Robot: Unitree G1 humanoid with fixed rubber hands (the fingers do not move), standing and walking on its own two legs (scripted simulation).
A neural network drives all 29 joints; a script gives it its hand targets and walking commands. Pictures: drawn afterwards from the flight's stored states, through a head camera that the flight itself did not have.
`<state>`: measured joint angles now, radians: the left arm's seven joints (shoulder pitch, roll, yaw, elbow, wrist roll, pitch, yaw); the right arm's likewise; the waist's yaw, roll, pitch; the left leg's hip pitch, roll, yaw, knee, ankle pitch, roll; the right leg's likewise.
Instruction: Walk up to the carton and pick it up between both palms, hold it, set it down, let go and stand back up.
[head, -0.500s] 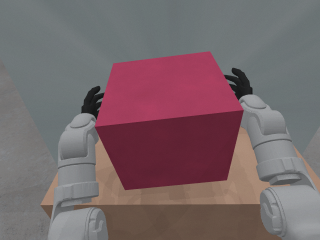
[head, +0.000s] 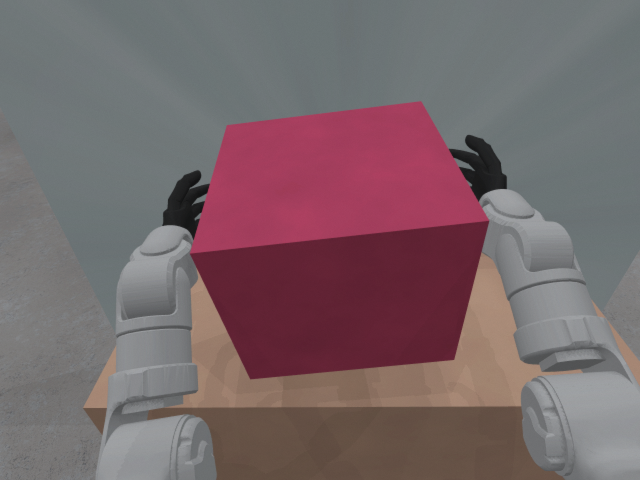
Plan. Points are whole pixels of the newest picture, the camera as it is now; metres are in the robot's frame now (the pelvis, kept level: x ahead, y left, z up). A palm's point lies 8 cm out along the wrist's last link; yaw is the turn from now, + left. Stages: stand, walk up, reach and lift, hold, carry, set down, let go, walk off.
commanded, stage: hold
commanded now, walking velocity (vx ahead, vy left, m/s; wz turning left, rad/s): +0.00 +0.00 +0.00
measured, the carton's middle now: (336, 238) +0.41 +0.00 +0.17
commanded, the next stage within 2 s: none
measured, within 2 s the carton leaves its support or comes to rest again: neither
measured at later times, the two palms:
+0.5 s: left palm (187, 233) +0.37 +0.19 +0.21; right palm (485, 202) +0.39 -0.18 +0.24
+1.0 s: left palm (184, 234) +0.36 +0.19 +0.21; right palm (484, 201) +0.39 -0.17 +0.24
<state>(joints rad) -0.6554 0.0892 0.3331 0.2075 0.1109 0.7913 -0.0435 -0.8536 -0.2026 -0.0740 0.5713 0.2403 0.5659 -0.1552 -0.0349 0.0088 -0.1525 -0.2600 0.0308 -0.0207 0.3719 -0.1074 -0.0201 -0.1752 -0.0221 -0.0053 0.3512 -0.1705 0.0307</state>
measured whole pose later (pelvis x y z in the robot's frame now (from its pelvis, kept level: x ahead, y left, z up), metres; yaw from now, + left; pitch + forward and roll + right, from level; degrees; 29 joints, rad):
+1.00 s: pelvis +0.00 +0.00 +0.00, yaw +0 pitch +0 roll -1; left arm -0.65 0.09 0.33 0.20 0.12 0.79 -0.05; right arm -0.84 -0.20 -0.07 0.55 0.23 0.57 -0.15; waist -0.03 0.01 -0.15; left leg -0.26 0.03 -0.02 0.37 -0.11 -0.02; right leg -0.17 -0.02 0.00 0.35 -0.17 0.03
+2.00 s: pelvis +0.01 +0.00 +0.00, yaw +0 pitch +0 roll -1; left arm -0.65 0.09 0.33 0.19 0.12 0.79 -0.05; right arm -0.84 -0.20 -0.07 0.55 0.24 0.57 -0.15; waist -0.03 0.01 -0.14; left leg -0.26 0.03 -0.02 0.37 -0.11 -0.02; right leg -0.17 -0.02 0.00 0.35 -0.18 0.03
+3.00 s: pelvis +0.01 +0.00 +0.00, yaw +0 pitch +0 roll -1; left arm -0.64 0.09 0.33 0.19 0.12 0.79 -0.05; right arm -0.84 -0.20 -0.07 0.55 0.24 0.57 -0.15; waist -0.04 0.01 -0.15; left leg -0.26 0.03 -0.02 0.37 -0.11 -0.02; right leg -0.17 -0.02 0.00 0.35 -0.18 0.03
